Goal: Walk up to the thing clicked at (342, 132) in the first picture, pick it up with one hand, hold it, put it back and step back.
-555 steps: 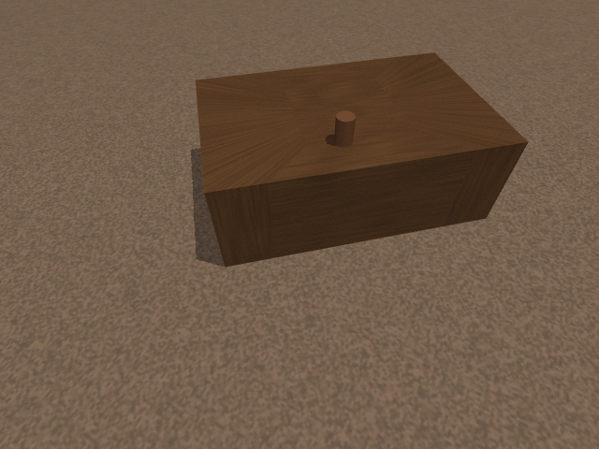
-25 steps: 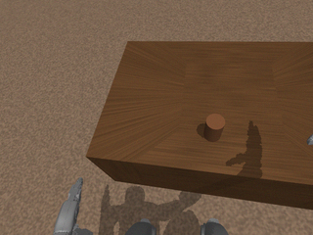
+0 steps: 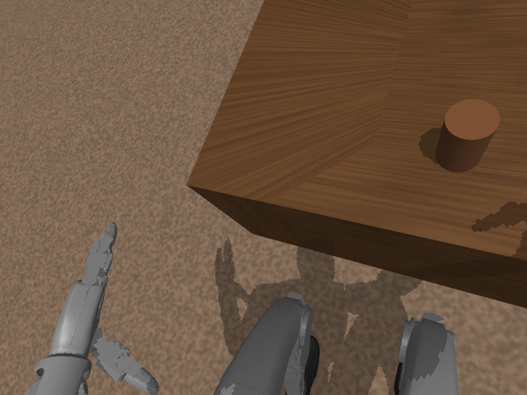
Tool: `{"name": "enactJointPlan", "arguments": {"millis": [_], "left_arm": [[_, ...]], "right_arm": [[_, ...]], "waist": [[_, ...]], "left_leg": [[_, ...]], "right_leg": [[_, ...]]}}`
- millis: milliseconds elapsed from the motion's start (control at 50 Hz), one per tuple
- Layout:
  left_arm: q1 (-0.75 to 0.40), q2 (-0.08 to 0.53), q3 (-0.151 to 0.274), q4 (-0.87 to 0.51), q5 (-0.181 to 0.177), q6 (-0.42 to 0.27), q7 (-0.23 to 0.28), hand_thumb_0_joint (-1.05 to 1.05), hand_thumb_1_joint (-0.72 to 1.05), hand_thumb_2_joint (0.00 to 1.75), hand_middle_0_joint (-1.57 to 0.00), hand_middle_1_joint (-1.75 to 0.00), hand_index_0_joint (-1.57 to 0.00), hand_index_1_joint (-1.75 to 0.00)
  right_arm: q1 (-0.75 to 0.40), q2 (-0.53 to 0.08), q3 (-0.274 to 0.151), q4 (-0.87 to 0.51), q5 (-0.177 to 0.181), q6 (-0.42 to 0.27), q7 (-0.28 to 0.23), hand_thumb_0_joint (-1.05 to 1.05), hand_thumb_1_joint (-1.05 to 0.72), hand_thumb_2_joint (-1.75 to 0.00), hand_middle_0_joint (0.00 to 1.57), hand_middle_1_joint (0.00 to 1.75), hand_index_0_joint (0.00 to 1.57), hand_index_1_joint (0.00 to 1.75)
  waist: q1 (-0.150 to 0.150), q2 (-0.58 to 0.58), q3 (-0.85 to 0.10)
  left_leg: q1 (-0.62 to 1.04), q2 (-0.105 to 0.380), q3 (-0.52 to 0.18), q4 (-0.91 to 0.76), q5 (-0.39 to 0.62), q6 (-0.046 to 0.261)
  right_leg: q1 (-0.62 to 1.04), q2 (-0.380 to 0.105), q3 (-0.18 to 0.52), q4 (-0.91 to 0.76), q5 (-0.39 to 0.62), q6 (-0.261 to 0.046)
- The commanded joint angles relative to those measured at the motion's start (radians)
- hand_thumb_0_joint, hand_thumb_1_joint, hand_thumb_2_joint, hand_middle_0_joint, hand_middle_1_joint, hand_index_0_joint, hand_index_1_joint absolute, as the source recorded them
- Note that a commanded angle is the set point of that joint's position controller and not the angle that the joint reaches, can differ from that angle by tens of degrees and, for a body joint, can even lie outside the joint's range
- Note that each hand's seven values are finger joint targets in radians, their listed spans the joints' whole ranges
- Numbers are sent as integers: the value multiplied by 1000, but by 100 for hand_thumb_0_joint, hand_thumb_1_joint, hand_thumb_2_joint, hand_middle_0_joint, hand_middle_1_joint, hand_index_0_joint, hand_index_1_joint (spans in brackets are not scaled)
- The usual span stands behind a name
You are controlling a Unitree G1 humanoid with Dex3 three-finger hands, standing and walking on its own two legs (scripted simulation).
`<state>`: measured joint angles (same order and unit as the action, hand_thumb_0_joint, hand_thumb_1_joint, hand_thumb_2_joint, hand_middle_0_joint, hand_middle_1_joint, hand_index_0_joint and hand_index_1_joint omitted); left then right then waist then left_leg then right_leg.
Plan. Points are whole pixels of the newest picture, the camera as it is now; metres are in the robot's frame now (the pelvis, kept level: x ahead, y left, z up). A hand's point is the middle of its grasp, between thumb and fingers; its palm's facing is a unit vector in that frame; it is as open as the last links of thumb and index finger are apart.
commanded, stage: close in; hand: right
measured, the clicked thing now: (463, 138) +0.55 -0.16 -0.11
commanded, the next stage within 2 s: rest palm in 0.56 s
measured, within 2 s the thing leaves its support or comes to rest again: leaves its support in 2.00 s
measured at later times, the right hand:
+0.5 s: hand (483, 152) +0.51 -0.19 -0.10, palm faces +0.08 +1.00 +0.02, open 17.8 cm
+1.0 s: hand (458, 148) +0.52 -0.15 -0.10, palm faces +0.09 +1.00 +0.00, open 17.3 cm
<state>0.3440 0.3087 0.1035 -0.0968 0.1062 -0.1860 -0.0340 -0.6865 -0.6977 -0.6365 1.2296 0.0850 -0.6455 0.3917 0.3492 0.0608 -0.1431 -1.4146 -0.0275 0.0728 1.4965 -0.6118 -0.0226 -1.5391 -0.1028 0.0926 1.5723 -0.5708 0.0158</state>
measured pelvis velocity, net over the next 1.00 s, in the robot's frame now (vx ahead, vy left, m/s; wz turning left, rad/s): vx -0.01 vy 0.01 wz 0.02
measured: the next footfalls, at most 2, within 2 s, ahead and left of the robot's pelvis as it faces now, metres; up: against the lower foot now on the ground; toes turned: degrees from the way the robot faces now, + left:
none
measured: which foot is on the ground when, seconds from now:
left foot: down 0.00-1.00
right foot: down 0.00-1.00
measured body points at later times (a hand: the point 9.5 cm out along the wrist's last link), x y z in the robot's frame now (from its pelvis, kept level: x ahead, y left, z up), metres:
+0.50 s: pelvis -0.01 +0.00 -0.06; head +0.18 -0.08 +0.34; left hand +0.15 +0.28 +0.07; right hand +0.50 -0.24 -0.10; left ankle +0.04 +0.14 -0.55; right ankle +0.06 -0.13 -0.55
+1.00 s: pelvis -0.01 +0.01 -0.05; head +0.19 -0.06 +0.34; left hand +0.16 +0.28 +0.08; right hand +0.51 -0.21 -0.09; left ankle +0.04 +0.14 -0.55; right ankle +0.06 -0.13 -0.55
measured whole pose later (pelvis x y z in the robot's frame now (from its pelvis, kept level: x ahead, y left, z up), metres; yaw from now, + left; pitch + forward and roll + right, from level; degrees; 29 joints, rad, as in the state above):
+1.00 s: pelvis -0.01 +0.01 -0.05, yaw +1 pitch +33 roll +6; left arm 0.47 0.32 0.18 -0.45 0.10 -0.09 -0.10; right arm -0.76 -0.54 -0.54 1.10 -0.07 -0.58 0.06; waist 0.40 0.03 -0.16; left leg -1.63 -0.04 0.07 1.70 -0.66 -0.01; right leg -1.73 -0.12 0.11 1.75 -0.61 0.04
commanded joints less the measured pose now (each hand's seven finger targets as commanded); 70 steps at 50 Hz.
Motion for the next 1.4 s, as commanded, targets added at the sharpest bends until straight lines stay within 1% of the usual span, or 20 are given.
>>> {"name": "enactJointPlan", "arguments": {"millis": [0, 100, 160, 200, 280, 380, 480, 520, 560, 600, 660, 800, 900, 920, 960, 1060, 1160, 1260, 1340, 1380], "left_arm": [[58, 217, 152, -272, -9, -57, 17, 0, -55, 5, -3, -4, -3, -4], [107, 219, 172, -365, -10, -42, -2, 0, -56, 5, -4, -4, -3, -5], [116, 273, 255, -401, -10, -33, -5, 0, -55, 5, -4, -4, -3, -5], [120, 274, 273, -389, -12, -23, -7, 0, -54, 5, -4, -4, -3, -5], [157, 209, 224, -354, -18, -3, -20, 0, -53, 5, -3, -4, -3, -4], [118, 244, 245, -452, -20, 21, -18, 0, -53, 5, -3, -4, -3, -4], [158, 222, 237, -445, -25, 45, -17, 0, -55, 6, -4, -4, -3, -5], [150, 247, 269, -486, -29, 46, -15, 0, -55, 6, -4, -4, -3, -5], [174, 219, 245, -501, -29, 49, -22, 0, -55, 6, -4, -4, -3, -5], [186, 216, 256, -492, -33, 51, -23, 0, -54, 5, -4, -4, -3, -5], [185, 230, 278, -494, -30, 48, -23, 0, -61, 10, -4, -3, -1, -6], [189, 207, 259, -525, -27, 43, -33, 0, -61, 11, -3, -3, -1, -6], [192, 177, 224, -482, -25, 42, -40, 0, -57, 7, -4, -4, -3, -5], [168, 193, 232, -528, -24, 41, -39, 0, -57, 7, -4, -4, -3, -6], [174, 196, 237, -545, -22, 44, -38, 0, -57, 7, -4, -4, -3, -6], [180, 236, 284, -552, -29, 46, -38, 0, -57, 7, -4, -4, -3, -5], [209, 171, 233, -499, -33, 52, -45, 0, -56, 7, -3, -4, -2, -5], [178, 207, 253, -548, -31, 46, -37, 0, -57, 7, -4, -4, -3, -5], [182, 244, 292, -553, -33, 54, -37, 0, -57, 7, -3, -4, -2, -5], [195, 236, 290, -563, -37, 54, -41, 0, -57, 7, -3, -4, -2, -5]], "right_arm": [[-334, -318, -43, -180, -21, -84, -32, 0, 61, 0, 7, 4, 7, 4], [-365, -290, -55, -174, -37, -80, -95, 0, 61, 0, 7, 4, 6, 4], [-434, -278, -16, -284, -75, -61, -139, 0, 61, 0, 7, 4, 6, 4], [-417, -233, 18, -292, -94, -37, -163, 0, 61, 0, 7, 4, 6, 4], [-413, -191, 37, -352, -105, -8, -197, 0, 61, 0, 7, 4, 6, 4], [-381, -144, 45, -358, -108, 22, -235, 0, 61, 0, 6, 4, 5, 4], [-333, -69, 54, -278, -104, 31, -262, 0, 61, -1, 5, 5, 5, 5], [-342, -80, 48, -309, -109, 26, -277, 0, 61, -1, 5, 5, 5, 5], [-357, -36, 71, -321, -112, 20, -288, 0, 61, -1, 5, 5, 5, 5], [-358, -17, 78, -315, -112, 7, -296, 0, 61, -2, 5, 5, 5, 5], [-405, -25, 94, -373, -128, -3, -307, 0, 61, 0, 10, 2, 9, 2], [-404, -2, 118, -390, -141, -4, -323, 0, 61, 0, 11, 1, 10, 1], [-412, -11, 105, -313, -144, 2, -325, 0, 61, 0, 30, 9, 29, 9], [-407, -30, 92, -308, -151, 2, -328, 0, 61, 0, 32, 9, 31, 9], [-466, -19, 116, -342, -160, -1, -328, 0, 60, 0, 37, 14, 36, 14], [-393, -14, 102, -280, -157, 17, -328, 0, 57, -4, 44, 23, 43, 23], [-435, 1, 117, -300, -155, 19, -324, 0, 53, -8, 54, 30, 53, 30], [-462, -11, 122, -307, -168, 21, -333, 0, 48, -17, 65, 40, 64, 40], [-427, -24, 122, -364, -172, 35, -334, 0, 42, -26, 79, 52, 78, 53], [-409, 24, 143, -368, -163, 50, -329, 0, 41, -31, 86, 59, 86, 59]], "waist": [[-1, -433, -591], [21, -453, -559], [40, -553, -624], [41, -556, -605], [10, -571, -594], [2, -471, -623], [24, -363, -543], [33, -347, -571], [40, -343, -567], [50, -347, -542], [53, -398, -581], [38, -420, -602], [42, -389, -543], [47, -368, -569], [64, -379, -606], [66, -344, -607], [59, -376, -567], [74, -399, -577], [42, -458, -628], [53, -452, -629]], "left_leg": [[64, -36, 1, -82, 279, 60], [5, -37, -1, -35, 210, 62], [-42, -38, 2, -18, 166, 64], [-68, -41, 7, -15, 149, 61], [-100, -42, 17, 12, 157, 63], [-33, -43, 18, 12, 209, 60], [-2, -50, 9, -2, 222, 53], [13, -51, 0, -11, 224, 49], [19, -53, -3, -17, 221, 48], [10, -52, -3, -17, 221, 48], [5, -50, -8, -12, 245, 47], [23, -46, -13, -24, 256, 44], [8, -48, -23, -6, 277, 43], [18, -48, -18, -2, 280, 42], [41, -46, -28, -13, 285, 40], [49, -48, -22, -17, 274, 37], [14, -48, -20, -6, 252, 41], [-26, -45, -3, 14, 222, 47], [-32, -46, 15, 23, 228, 55], [-25, -46, 22, 9, 231, 53]], "right_leg": [[538, 19, 23, -88, 324, -16], [422, 25, 18, -51, 201, -16], [499, 19, 19, -54, 170, -10], [491, 17, 18, -50, 137, -10], [471, 14, 21, -44, 159, -5], [424, 17, 25, -31, 187, -16], [304, 30, 11, -18, 144, -33], [325, 28, 9, -14, 146, -37], [321, 29, 4, -16, 135, -39], [327, 31, 2, -19, 138, -38], [390, 27, 1, -14, 186, -33], [423, 26, -2, -18, 204, -31], [328, 26, -5, 8, 212, -37], [341, 25, 1, 8, 220, -37], [349, 26, -1, 14, 211, -40], [324, 28, 2, 12, 187, -44], [304, 28, -3, 12, 164, -41], [351, 27, 5, 0, 150, -32], [442, 25, 11, -30, 205, -22], [459, 25, 12, -37, 206, -23]]}}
